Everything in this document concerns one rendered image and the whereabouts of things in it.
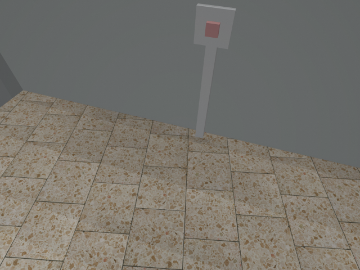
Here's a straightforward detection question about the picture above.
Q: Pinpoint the button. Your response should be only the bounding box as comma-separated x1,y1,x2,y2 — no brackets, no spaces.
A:
205,21,220,38

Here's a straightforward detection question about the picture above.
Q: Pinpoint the panel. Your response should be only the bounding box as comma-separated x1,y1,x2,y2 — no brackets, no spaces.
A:
193,3,236,138

